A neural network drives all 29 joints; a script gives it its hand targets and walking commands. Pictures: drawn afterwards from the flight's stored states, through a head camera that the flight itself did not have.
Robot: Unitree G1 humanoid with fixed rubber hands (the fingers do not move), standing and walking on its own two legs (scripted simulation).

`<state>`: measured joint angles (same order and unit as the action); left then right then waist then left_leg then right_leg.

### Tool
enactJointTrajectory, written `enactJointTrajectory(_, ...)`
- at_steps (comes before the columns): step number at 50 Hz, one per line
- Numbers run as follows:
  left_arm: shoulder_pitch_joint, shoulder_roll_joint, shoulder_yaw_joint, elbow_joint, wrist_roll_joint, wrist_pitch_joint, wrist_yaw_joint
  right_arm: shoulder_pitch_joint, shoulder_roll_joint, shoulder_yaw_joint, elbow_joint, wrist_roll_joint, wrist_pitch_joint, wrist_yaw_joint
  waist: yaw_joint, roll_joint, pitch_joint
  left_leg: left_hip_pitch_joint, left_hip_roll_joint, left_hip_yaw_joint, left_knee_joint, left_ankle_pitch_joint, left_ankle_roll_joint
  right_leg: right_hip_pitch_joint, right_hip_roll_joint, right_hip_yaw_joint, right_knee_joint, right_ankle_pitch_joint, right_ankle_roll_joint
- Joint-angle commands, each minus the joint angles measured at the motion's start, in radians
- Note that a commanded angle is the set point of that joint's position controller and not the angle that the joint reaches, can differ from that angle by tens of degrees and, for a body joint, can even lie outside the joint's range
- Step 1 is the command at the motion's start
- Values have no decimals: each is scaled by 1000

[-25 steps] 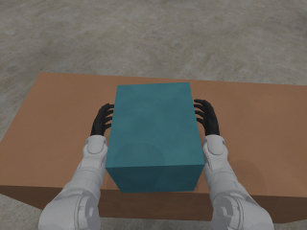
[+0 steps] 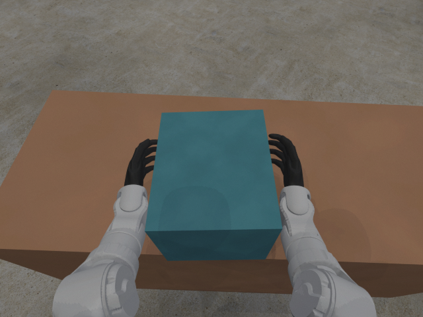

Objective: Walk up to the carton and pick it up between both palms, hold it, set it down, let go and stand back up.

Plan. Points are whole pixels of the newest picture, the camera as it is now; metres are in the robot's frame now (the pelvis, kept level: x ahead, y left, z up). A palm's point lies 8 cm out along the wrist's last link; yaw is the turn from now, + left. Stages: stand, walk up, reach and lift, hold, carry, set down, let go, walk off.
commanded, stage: set down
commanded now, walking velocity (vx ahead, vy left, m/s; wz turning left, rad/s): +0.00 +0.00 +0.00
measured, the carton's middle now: (214, 186) +0.40 -0.03 -0.04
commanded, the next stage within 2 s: none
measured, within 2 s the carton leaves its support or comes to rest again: neither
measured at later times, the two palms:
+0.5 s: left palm (140, 179) +0.40 +0.12 +0.00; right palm (293, 180) +0.38 -0.18 +0.01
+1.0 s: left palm (142, 179) +0.41 +0.12 -0.01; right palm (291, 185) +0.38 -0.19 -0.01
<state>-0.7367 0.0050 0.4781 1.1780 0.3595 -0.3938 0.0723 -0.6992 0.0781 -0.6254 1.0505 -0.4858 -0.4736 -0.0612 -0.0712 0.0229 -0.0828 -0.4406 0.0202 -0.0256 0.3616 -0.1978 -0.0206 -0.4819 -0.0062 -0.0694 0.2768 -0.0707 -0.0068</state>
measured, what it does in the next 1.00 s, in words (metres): stands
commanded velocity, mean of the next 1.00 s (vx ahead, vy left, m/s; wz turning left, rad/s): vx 0.00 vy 0.00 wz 0.00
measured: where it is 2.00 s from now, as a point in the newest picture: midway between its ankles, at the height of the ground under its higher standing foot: outside the picture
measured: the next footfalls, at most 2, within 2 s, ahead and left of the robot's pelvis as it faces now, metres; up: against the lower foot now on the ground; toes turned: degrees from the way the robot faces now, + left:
none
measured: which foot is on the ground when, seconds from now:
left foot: down 0.00-1.00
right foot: down 0.00-1.00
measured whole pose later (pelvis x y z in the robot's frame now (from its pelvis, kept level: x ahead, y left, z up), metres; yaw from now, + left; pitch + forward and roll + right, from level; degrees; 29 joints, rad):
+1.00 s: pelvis +0.00 +0.00 +0.00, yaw -2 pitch +18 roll +0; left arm -0.75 0.01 0.43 1.19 0.32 -0.39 0.12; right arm -0.72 0.01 -0.53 1.21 -0.35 -0.48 -0.08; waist -0.05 0.00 -0.09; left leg -0.48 0.03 0.01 0.39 -0.22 -0.02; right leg -0.55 0.00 -0.03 0.33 -0.09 -0.01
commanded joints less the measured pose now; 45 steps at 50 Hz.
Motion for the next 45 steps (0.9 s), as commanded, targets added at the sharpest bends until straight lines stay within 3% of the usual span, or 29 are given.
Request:
enactJointTrajectory(1,-499,-477,-184,-43,66,-55,-104,-381,493,228,79,-107,1,131,-7,-18,-487,-43,-25,101,-50,162,-27,530,-5,-31,98,341,24)
enactJointTrajectory(10,-462,-481,-166,-43,93,-40,-104,-361,470,185,89,-127,0,138,-6,-2,-456,16,-17,97,-40,192,-38,451,6,-47,77,279,15)
enactJointTrajectory(14,-445,-471,-149,-39,100,-44,-103,-364,478,192,70,-131,-5,139,5,-25,-451,-16,-20,99,-44,176,-25,471,2,-41,83,287,21)
enactJointTrajectory(15,-445,-525,-154,-53,119,-36,-92,-352,448,167,90,-140,-5,139,-22,9,-416,22,-16,83,-56,152,-46,432,1,-46,65,233,12)
enactJointTrajectory(17,-437,-523,-142,-54,131,-25,-87,-346,456,154,83,-146,-5,135,-18,-1,-412,61,-13,87,-51,155,-48,379,6,-53,50,203,13)
enactJointTrajectory(27,-386,-508,-115,-50,149,-22,-96,-327,460,163,67,-147,-21,132,-14,-53,-395,-27,-26,95,-68,138,-22,482,-3,-34,67,273,30)
enactJointTrajectory(37,-364,-488,-107,-55,161,-20,-95,-307,434,145,62,-152,-20,136,-10,-34,-384,2,-26,96,-66,136,-27,451,-1,-35,61,242,27)
enactJointTrajectory(42,-340,-371,-90,-64,148,-16,-68,-277,310,113,65,-130,-8,122,-4,-21,-392,43,-26,107,-54,158,-39,424,6,-33,63,234,27)
enactJointTrajectory(45,-321,-134,-43,-87,90,-11,-11,-243,69,88,100,-16,-6,60,4,-20,-407,24,-27,119,-37,181,-37,426,7,-6,95,261,29)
